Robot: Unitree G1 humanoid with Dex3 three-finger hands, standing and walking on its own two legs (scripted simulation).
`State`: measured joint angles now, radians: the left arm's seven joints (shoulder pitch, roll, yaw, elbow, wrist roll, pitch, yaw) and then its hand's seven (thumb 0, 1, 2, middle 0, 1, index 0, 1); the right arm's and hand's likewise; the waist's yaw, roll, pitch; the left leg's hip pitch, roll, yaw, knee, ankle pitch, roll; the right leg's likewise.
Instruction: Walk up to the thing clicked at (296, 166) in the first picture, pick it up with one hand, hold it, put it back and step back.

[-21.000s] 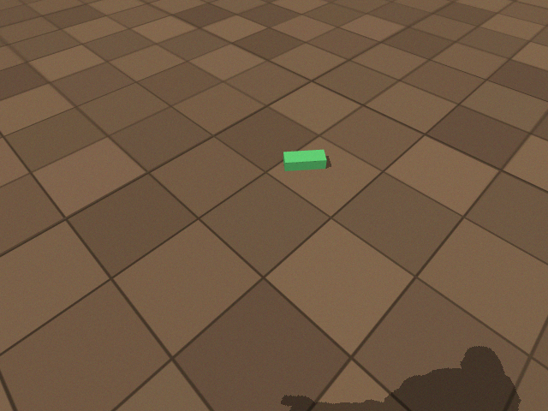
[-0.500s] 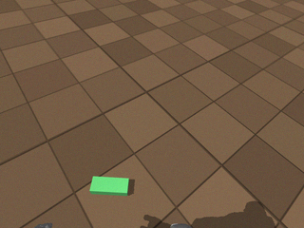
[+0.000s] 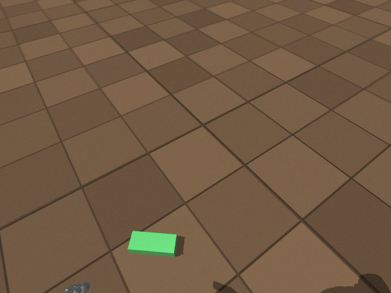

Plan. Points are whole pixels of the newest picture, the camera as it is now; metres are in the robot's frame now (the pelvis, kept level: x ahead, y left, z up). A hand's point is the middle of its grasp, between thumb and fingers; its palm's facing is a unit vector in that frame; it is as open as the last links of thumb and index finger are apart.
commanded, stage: walk up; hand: left
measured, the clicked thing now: (153, 243) +0.47 +0.24 -0.74
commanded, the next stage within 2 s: stand in 0.54 s
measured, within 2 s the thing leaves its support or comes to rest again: neither
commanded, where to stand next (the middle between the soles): +0.08 +0.00 m, yaw +0 degrees
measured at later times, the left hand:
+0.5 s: hand out of the picture +0.08 +0.26 -0.14, palm faces +0.04 -0.94 -0.34, open 7.4 cm
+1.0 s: hand out of the picture +0.09 +0.25 -0.14, palm faces -0.01 -0.94 -0.34, open 7.4 cm
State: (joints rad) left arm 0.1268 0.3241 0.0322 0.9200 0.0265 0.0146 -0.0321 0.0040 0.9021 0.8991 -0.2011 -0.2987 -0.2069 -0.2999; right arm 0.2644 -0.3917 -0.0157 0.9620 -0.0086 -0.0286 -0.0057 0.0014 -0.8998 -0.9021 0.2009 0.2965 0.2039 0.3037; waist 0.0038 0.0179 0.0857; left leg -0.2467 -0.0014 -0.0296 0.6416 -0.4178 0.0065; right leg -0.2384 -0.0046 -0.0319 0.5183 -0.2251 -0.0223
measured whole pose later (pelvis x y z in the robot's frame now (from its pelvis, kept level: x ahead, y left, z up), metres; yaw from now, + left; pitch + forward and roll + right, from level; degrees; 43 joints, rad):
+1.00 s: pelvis +0.03 +0.00 +0.01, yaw +1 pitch -2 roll +0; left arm 0.10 0.34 0.00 1.15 0.01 -0.02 -0.01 0.00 0.90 0.90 -0.20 -0.30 -0.20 -0.30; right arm 0.12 -0.36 0.01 1.15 -0.01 -0.02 0.01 0.00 -0.90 -0.90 0.20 0.30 0.20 0.30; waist 0.00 0.01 0.05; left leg -0.10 0.00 -0.04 0.32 -0.19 -0.01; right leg -0.13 0.00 -0.05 0.32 -0.17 -0.01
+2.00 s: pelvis -0.06 +0.05 -0.01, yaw +2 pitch -1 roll -1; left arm 0.01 0.40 0.06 0.90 0.02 0.08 0.03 0.00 0.91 0.90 -0.20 -0.30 -0.20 -0.30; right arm 0.16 -0.35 -0.05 0.97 -0.04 0.05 0.00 0.00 -0.90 -0.90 0.20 0.30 0.20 0.30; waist -0.03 -0.05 0.22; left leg -0.25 -0.02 -0.02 0.61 -0.34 0.04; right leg -0.49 0.10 0.13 1.07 -0.54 -0.01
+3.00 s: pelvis -0.31 +0.00 -0.01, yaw -4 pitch -3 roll -1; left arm 0.28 0.40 0.09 0.92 0.03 0.02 -0.02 0.00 0.91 0.90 -0.20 -0.30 -0.20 -0.30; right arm 0.16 -0.39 -0.05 0.84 -0.05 0.01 0.01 0.00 -0.89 -0.90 0.20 0.30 0.21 0.30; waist 0.02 -0.01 0.11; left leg -0.33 0.08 0.01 0.66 -0.29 0.01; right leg -0.17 0.02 0.06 0.59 -0.39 0.01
